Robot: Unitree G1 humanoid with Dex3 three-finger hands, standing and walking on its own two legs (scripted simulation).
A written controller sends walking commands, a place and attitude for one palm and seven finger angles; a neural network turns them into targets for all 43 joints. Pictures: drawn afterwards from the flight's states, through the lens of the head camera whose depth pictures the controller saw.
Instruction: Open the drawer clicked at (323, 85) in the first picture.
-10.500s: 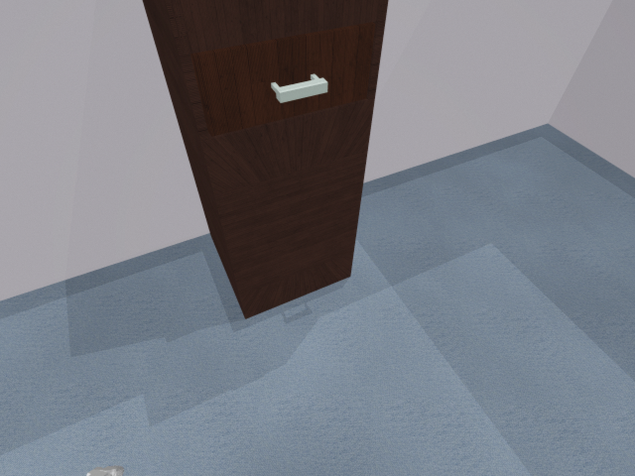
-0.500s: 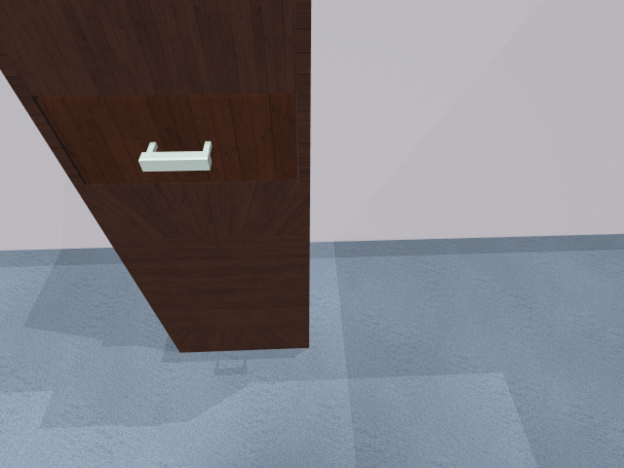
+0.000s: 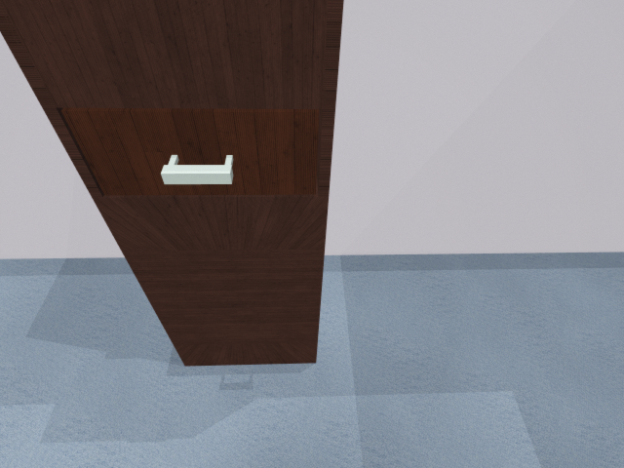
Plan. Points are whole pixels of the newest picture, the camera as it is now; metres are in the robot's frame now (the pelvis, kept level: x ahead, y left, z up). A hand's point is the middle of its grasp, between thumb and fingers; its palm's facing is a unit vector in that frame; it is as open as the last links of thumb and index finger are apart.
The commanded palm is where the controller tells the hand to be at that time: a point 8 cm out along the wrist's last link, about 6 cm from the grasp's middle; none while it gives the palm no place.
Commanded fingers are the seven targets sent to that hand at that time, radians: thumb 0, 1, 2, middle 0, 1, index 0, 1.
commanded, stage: raise the hand with hooked fingers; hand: left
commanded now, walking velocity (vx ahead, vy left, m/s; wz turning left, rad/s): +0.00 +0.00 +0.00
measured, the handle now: (200, 167) +0.54 +0.22 +0.09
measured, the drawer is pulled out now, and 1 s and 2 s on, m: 0.00 0.00 0.00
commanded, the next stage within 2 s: move the hooked fingers above the handle in 1.94 s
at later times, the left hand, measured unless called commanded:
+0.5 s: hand (141, 465) +0.13 +0.21 -0.03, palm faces -0.04 -0.11 -0.99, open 8.8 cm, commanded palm +0.14 +0.23 +0.03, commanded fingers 0.00 0.34 0.66 -0.24 -0.66 -0.24 -0.66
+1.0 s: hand (118, 349) +0.22 +0.23 +0.08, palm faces +0.11 -0.08 -0.99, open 11.7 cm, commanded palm +0.20 +0.23 +0.14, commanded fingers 0.00 -0.24 0.41 -0.28 -1.03 -0.28 -1.03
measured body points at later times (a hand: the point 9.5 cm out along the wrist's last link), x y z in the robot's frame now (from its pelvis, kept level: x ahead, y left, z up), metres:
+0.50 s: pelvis -0.04 -0.05 -0.03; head -0.02 -0.07 +0.42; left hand +0.13 +0.21 +0.02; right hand +0.20 -0.28 -0.11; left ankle +0.01 +0.11 -0.73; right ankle -0.05 -0.13 -0.73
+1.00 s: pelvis -0.01 -0.03 -0.01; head +0.00 -0.07 +0.44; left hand +0.21 +0.23 +0.13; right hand +0.19 -0.25 -0.12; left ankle +0.01 +0.11 -0.73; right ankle -0.05 -0.13 -0.73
